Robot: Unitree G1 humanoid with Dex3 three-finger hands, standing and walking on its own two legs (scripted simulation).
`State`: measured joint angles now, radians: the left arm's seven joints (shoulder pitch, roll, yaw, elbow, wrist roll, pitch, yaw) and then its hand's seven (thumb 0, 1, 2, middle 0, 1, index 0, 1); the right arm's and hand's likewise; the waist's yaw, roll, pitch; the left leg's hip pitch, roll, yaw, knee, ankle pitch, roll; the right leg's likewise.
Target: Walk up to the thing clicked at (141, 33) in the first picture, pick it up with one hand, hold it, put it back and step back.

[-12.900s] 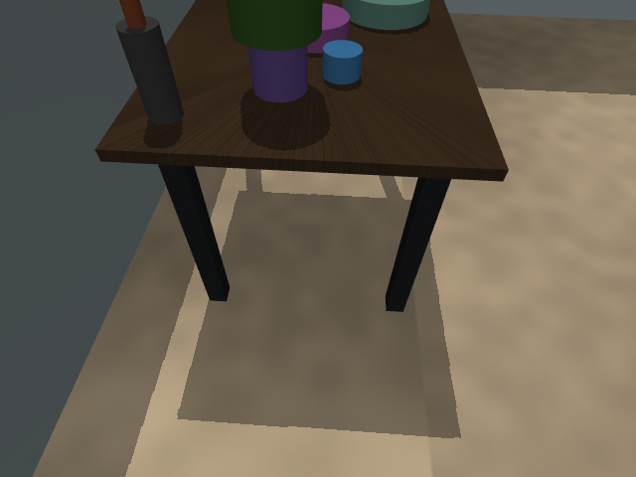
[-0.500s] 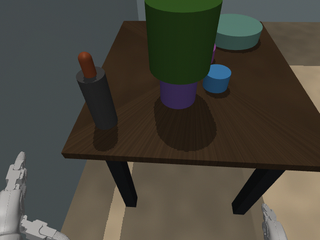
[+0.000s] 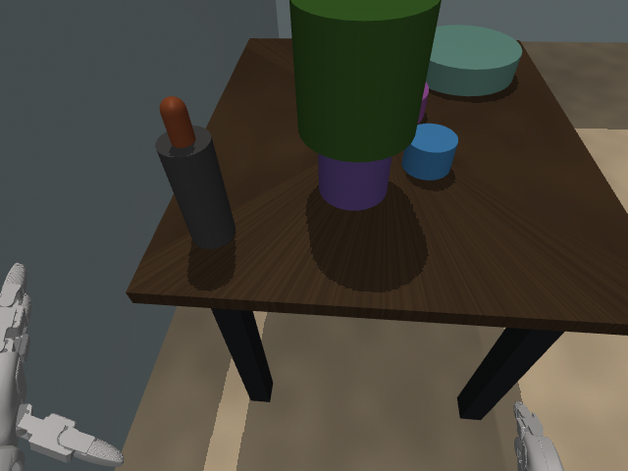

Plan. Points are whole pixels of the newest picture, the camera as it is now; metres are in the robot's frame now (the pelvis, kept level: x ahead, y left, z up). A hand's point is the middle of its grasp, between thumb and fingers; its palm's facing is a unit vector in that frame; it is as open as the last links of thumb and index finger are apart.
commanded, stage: rise first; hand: left
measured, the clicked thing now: (195, 176) +0.51 +0.22 +0.09
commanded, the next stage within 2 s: go down in 0.16 s
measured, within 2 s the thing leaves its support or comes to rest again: neither
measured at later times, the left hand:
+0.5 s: hand (52, 352) +0.20 +0.28 +0.12, palm faces +0.38 -0.85 -0.37, open 17.6 cm
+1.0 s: hand (23, 258) +0.30 +0.35 +0.14, palm faces +0.22 -0.97 -0.05, open 17.4 cm
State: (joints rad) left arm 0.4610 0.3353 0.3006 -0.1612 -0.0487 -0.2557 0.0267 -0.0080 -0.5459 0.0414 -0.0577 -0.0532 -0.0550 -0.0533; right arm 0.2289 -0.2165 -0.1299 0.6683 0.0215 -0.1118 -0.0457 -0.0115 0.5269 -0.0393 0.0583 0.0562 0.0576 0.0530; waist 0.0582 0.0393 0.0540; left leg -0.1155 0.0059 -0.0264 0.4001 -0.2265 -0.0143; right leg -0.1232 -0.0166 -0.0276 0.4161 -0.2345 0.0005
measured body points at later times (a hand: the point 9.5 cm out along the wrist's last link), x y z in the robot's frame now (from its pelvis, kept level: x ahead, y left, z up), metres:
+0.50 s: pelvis +0.00 +0.00 -0.01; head +0.00 -0.01 +0.44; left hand +0.18 +0.32 +0.14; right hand +0.17 -0.26 -0.09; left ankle +0.00 +0.13 -0.74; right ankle +0.00 -0.12 -0.74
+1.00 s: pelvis +0.00 +0.01 +0.00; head +0.00 +0.00 +0.45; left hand +0.29 +0.40 +0.14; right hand +0.16 -0.26 -0.09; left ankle +0.00 +0.13 -0.74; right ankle +0.00 -0.12 -0.74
